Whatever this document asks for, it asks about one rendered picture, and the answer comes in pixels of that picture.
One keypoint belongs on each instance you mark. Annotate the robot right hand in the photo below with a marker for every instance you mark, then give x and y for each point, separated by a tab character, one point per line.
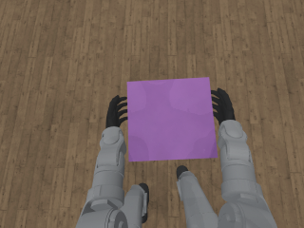
223	106

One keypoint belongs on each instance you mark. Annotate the right robot thigh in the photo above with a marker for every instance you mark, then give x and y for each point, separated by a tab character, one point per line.
197	209

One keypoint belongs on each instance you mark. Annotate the carton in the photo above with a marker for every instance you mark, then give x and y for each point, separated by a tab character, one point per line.
170	119

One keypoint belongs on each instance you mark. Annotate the robot right upper arm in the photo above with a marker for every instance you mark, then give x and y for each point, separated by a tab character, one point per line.
235	214

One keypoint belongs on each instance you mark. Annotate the robot left upper arm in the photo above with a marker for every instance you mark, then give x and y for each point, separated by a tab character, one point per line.
107	218

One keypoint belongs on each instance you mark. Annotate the left robot forearm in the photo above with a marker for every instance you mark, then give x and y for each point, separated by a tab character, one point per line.
107	191

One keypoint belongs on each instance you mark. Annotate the robot left hand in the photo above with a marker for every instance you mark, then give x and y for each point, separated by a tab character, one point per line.
113	116

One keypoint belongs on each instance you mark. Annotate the right robot forearm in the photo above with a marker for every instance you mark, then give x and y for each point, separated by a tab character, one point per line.
239	182

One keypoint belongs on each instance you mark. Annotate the robot right shin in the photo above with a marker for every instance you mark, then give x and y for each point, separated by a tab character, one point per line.
186	173

